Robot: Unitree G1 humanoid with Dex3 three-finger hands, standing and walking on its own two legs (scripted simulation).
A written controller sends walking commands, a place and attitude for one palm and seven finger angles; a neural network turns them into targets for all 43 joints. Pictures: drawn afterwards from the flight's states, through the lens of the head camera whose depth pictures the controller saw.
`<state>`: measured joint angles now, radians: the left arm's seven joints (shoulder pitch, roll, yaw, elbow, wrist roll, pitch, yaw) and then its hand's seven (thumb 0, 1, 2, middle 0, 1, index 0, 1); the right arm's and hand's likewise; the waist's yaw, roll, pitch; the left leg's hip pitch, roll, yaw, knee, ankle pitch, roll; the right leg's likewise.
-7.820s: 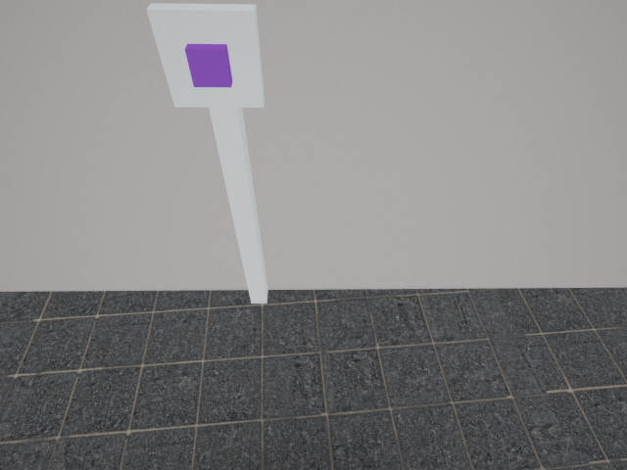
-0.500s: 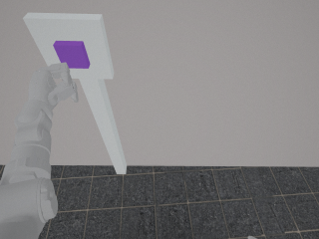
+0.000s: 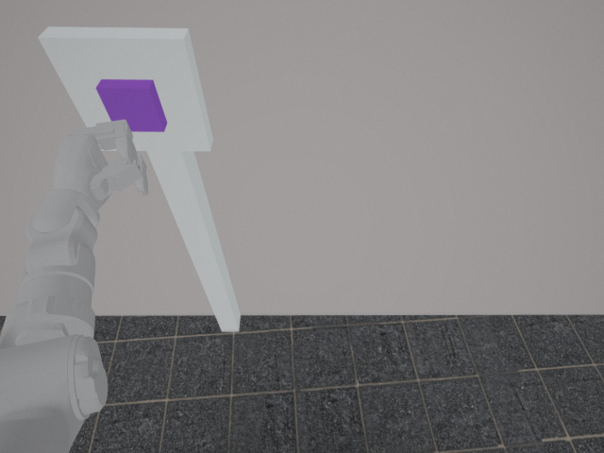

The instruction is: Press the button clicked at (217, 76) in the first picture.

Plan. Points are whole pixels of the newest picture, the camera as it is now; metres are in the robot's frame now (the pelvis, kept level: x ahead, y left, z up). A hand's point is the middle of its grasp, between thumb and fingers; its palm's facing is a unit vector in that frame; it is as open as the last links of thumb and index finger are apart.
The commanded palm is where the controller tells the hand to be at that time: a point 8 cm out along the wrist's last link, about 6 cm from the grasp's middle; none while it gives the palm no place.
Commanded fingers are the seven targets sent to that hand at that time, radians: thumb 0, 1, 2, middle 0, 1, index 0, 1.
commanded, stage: aim a knuckle at the button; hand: left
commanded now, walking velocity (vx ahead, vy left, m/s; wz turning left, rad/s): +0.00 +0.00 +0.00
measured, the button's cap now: (134, 105) +0.55 +0.24 +0.17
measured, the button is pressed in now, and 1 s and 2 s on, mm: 0 8 0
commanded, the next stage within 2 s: press the button with the knuckle in 0.04 s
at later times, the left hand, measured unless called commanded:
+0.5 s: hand (139, 160) +0.46 +0.22 +0.14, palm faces +0.00 -1.00 -0.02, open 3.1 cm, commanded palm +0.44 +0.26 +0.13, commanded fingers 0.00 0.90 0.90 -1.30 -1.50 -1.30 -1.50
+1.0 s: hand (150, 143) +0.50 +0.21 +0.14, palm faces -0.01 -1.00 -0.03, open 2.9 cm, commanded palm +0.49 +0.26 +0.13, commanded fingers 0.00 0.90 0.90 -1.30 -1.50 -1.30 -1.50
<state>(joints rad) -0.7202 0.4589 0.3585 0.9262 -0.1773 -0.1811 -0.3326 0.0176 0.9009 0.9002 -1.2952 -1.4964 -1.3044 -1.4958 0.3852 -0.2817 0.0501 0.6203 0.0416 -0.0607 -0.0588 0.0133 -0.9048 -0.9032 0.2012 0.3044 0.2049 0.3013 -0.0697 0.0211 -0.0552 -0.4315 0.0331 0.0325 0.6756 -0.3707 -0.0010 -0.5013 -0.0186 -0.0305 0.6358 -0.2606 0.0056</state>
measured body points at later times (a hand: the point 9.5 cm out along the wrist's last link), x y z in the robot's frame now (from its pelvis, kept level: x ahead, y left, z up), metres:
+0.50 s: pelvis -0.01 +0.00 +0.00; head +0.05 +0.00 +0.44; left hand +0.45 +0.27 +0.15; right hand +0.07 -0.27 -0.11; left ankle -0.02 +0.12 -0.72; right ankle +0.03 -0.13 -0.72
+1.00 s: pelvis -0.01 +0.00 -0.01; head +0.08 +0.01 +0.43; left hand +0.49 +0.27 +0.14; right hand -0.01 -0.26 -0.12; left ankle -0.02 +0.12 -0.72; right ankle +0.03 -0.13 -0.72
